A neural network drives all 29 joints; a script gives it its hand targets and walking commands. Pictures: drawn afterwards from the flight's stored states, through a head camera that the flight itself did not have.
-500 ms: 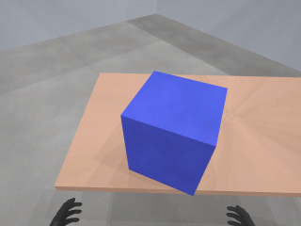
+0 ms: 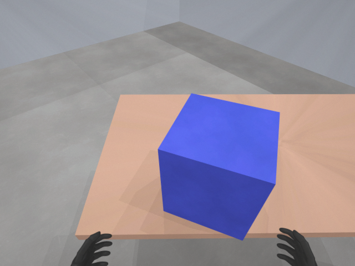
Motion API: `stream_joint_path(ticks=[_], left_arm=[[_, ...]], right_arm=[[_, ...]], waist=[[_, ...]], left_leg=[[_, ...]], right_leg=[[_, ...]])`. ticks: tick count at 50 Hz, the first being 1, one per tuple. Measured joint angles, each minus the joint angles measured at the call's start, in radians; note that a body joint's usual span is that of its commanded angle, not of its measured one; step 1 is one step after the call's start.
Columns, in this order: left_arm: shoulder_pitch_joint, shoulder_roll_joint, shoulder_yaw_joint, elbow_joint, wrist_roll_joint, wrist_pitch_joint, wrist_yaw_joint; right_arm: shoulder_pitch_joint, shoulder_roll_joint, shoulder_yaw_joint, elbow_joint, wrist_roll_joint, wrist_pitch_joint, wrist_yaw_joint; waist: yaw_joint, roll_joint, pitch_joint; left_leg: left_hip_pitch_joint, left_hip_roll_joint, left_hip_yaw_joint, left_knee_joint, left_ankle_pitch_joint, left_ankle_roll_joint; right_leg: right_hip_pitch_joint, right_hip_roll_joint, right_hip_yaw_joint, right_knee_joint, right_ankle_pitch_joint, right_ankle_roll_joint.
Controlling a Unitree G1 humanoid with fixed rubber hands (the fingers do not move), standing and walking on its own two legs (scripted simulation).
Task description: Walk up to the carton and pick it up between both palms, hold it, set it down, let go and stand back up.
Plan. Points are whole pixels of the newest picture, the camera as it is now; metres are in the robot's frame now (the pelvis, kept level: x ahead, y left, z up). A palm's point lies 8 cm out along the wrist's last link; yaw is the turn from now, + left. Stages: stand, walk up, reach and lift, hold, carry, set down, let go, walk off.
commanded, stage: reach and lift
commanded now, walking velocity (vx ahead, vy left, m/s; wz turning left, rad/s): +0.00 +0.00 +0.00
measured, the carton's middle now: (216, 165) +0.36 -0.05 +0.05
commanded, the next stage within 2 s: none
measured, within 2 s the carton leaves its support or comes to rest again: neither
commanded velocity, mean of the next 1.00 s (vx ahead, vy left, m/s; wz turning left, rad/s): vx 0.00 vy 0.00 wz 0.00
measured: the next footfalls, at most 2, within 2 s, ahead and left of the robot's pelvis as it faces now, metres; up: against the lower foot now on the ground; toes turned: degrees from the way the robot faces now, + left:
none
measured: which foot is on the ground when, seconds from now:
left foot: down 0.00-1.00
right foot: down 0.00-1.00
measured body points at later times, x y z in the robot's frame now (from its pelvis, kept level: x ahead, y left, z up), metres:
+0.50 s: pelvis -0.01 +0.01 +0.00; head -0.04 +0.02 +0.45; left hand +0.17 +0.23 +0.02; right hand +0.14 -0.21 +0.03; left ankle -0.07 +0.10 -0.74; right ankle +0.04 -0.14 -0.74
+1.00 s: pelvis +0.00 -0.01 +0.00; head -0.02 +0.00 +0.45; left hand +0.24 +0.21 +0.07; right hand +0.20 -0.22 +0.07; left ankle -0.07 +0.10 -0.74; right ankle +0.04 -0.14 -0.74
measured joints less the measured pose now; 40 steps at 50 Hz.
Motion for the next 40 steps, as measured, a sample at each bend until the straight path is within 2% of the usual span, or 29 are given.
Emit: stream_joint_path(ticks=[12,20,29,33,40], left_arm=[[0.051,0.014,-0.027,-0.151,-0.060,-0.073,0.004],[0.043,0.013,-0.020,-0.226,-0.078,-0.047,-0.021],[0.034,0.031,-0.012,-0.277,-0.093,-0.048,-0.037],[0.004,0.039,-0.009,-0.278,-0.106,-0.020,-0.040],[-0.078,0.039,0.007,-0.302,-0.121,0.089,-0.056]], right_arm=[[0.080,0.027,0.002,-0.198,0.034,0.078,-0.040],[0.145,0.044,0.023,-0.341,0.043,0.129,-0.077],[0.183,0.059,0.042,-0.485,0.057,0.202,-0.108],[0.151,0.050,0.052,-0.514,0.059,0.264,-0.117],[0.061,0.024,0.046,-0.553,0.078,0.387,-0.138]], waist=[[-0.012,0.015,-0.013],[-0.027,0.021,-0.028],[-0.029,0.017,-0.032],[-0.031,0.021,-0.042],[-0.035,0.019,-0.072]], left_leg=[[-0.008,-0.010,-0.002,0.030,-0.015,0.017],[-0.004,-0.008,0.008,0.041,-0.019,0.021],[-0.023,0.001,0.004,0.075,-0.030,0.021],[-0.033,0.007,-0.002,0.092,-0.039,0.019],[-0.027,0.007,-0.007,0.064,-0.031,0.007]], right_leg=[[0.011,-0.010,0.000,-0.008,0.005,0.003],[0.014,-0.006,0.010,-0.006,0.008,-0.002],[-0.001,0.002,0.006,0.023,-0.001,-0.015],[-0.009,0.007,0.000,0.038,-0.010,-0.019],[-0.018,0.006,-0.004,0.047,-0.022,-0.006]])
